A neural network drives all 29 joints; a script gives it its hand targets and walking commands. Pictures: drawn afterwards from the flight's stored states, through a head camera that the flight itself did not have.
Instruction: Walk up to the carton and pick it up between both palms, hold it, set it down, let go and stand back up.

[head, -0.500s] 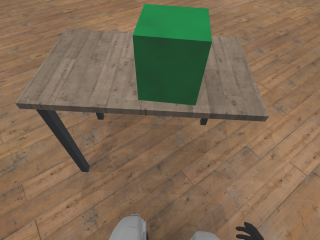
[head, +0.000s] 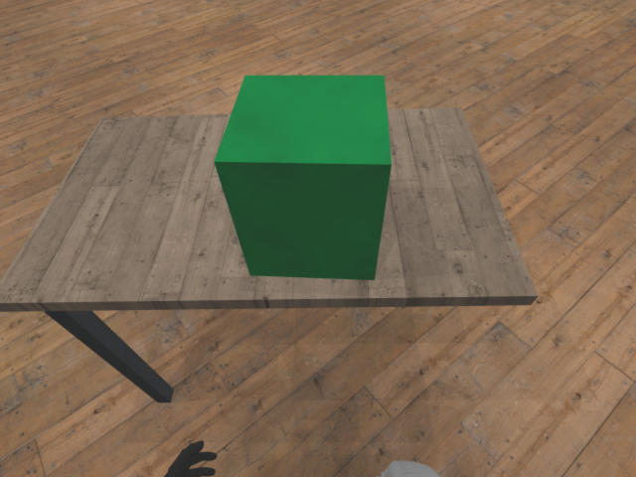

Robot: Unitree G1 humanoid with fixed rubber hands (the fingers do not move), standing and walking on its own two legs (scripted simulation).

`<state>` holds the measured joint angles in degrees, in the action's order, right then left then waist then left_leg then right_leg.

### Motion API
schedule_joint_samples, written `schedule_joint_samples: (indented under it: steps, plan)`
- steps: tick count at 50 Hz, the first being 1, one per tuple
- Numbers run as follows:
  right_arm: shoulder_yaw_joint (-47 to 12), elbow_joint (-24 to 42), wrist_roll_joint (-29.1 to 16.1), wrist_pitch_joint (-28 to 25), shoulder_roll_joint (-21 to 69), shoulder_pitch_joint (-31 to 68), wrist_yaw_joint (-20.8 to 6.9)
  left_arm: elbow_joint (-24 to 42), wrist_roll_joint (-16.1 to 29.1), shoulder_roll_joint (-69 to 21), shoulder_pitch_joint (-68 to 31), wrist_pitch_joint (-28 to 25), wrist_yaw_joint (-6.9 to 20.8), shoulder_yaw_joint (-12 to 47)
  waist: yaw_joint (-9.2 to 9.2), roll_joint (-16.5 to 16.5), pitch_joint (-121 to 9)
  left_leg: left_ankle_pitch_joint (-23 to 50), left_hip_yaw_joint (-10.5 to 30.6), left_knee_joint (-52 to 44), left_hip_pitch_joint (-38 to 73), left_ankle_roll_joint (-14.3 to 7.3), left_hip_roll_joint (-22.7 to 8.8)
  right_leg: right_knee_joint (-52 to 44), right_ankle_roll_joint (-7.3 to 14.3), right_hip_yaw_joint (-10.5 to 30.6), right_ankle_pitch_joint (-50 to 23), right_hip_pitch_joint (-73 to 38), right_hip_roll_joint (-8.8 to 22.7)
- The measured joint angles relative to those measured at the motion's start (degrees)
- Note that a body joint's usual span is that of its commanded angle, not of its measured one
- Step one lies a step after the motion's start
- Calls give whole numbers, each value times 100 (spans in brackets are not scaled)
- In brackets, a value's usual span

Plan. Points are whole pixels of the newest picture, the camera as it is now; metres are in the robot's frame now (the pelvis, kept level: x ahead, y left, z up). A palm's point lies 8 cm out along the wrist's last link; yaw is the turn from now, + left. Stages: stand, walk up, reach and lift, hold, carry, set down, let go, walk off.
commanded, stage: walk up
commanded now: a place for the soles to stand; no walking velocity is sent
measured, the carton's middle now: (312, 182) +0.51 +0.02 +0.05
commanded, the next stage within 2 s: none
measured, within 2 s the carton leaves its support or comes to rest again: neither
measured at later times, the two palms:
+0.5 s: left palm out of the picture +0.04 +0.26 -0.12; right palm out of the picture +0.05 -0.23 -0.13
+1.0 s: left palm out of the picture +0.05 +0.26 -0.13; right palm out of the picture +0.02 -0.23 -0.13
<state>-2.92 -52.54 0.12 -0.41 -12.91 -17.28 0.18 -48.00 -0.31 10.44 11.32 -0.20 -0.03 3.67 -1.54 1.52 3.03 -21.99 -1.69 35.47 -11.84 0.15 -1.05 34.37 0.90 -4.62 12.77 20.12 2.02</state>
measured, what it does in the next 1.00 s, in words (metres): stands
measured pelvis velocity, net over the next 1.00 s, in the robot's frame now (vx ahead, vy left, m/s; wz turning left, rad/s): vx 0.04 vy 0.02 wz -0.01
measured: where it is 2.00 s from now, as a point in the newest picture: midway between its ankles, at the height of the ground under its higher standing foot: outside the picture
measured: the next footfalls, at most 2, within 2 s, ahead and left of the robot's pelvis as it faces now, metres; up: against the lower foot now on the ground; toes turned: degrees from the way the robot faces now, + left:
right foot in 1.38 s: +0.16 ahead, -0.07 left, +0.00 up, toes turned -6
left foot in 1.58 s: +0.09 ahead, +0.17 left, +0.00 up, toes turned +0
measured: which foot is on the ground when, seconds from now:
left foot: down 0.00-1.00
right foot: down 0.00-1.00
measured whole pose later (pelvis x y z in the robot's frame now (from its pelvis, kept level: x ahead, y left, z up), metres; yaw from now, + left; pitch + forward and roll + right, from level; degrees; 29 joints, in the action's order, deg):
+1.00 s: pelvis +0.04 +0.02 +0.01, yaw +0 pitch -1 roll +0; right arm -1.3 -59.2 1.0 -0.9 -13.4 -20.7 0.4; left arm -58.4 -2.0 13.2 17.3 -1.2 -0.8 3.0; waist 0.5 0.3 2.3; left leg -22.6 -2.5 29.6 -6.0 -1.6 0.6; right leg 32.0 -0.9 -3.5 14.8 16.1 3.2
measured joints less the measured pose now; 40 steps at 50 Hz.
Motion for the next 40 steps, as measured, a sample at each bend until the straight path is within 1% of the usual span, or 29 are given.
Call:
schedule_joint_samples:
  steps: [7, 21, 32, 36, 40]
  plan:
    - [26, -136, -15, -18, -10, 176, 12, -270, -21, 196, -174, -41, 0, -41, 110, -152, -42, 33, 65, -221, 197, -24, 47, -161, -22, -64, 10, -205, 47]
    - [49, -431, -74, 15, -26, 277, 6, -892, -28, 373, -9, 41, -16, -9, 213, -145, -2, 213, 127, -518, 376, -92, 133, -500, -94, -122, -161, -445, 123]
    - [34, -688, -80, 7, -18, 159, 4, -1197, -29, 363, 176, 23, -42, 35, 234, -139, -15, 354, 146, -726, 433, -97, 169, -668, -102, -140, -265, -498, 152]
    - [124, -658, 61, 24, -74, 4, -25, -1166, -94, 314, 414, 31, -46, -16, 234, -85, -127, 122, 97, -573, 392, -147, 142, -560, -58, -90, -156, -444, 116]
    - [167, -617, 107, -7, -127, -168, -24, -1185, -123, 291, 610, 75, -64, -62, 213, -38, -200, 157, 51, -525, 356, -144, 126, -486, -103, -42, -83, -383, 99]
